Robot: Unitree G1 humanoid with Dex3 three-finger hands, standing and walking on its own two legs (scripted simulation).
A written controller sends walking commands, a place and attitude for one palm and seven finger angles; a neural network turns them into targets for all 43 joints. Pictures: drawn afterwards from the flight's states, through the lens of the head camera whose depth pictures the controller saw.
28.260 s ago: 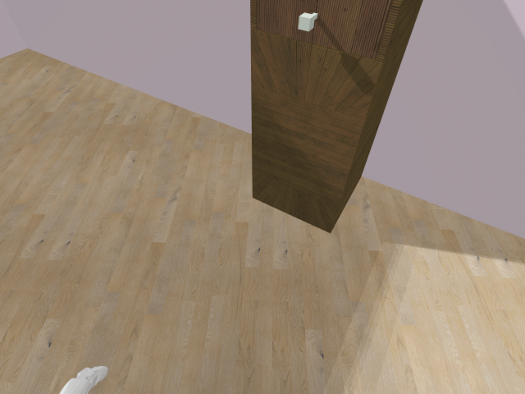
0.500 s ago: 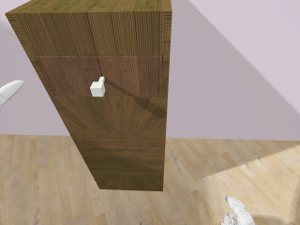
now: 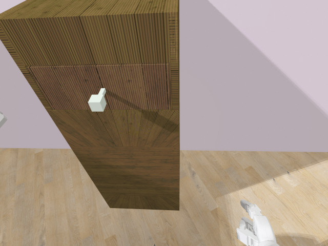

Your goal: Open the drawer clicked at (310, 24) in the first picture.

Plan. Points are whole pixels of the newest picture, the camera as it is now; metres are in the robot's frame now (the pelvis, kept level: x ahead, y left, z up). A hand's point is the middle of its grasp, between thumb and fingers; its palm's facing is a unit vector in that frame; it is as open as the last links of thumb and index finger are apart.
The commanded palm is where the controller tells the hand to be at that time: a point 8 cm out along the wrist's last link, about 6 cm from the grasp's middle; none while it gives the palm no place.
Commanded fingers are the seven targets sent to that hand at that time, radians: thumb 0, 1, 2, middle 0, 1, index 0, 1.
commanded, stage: draw the hand back to the body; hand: left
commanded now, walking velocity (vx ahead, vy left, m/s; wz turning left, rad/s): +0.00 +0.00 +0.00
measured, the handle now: (99, 98) +0.44 +0.24 +0.14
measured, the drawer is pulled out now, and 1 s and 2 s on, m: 0.00 0.00 0.00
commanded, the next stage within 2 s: step back with the hand held close in 0.02 s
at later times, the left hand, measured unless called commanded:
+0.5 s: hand (9, 150) +0.17 +0.23 +0.27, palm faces +0.39 -0.76 -0.52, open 7.4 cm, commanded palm +0.09 +0.30 +0.32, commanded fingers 0.00 0.90 0.90 -0.20 -0.30 -0.20 -0.30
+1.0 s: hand out of the picture +0.03 +0.28 +0.27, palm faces +0.42 -0.77 -0.47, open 7.4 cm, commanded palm -0.06 +0.35 +0.32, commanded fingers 0.00 0.90 0.90 -0.20 -0.30 -0.20 -0.30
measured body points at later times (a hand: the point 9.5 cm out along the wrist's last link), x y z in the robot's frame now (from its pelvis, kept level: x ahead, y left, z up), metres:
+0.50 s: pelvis -0.05 +0.03 -0.01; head -0.02 +0.03 +0.44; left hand +0.14 +0.27 +0.29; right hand +0.11 -0.23 -0.08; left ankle +0.01 +0.12 -0.74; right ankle -0.06 -0.10 -0.74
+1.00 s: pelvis -0.20 +0.07 -0.01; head -0.14 +0.09 +0.43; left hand +0.00 +0.32 +0.29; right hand -0.05 -0.19 -0.09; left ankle -0.15 +0.19 -0.74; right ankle -0.16 -0.08 -0.73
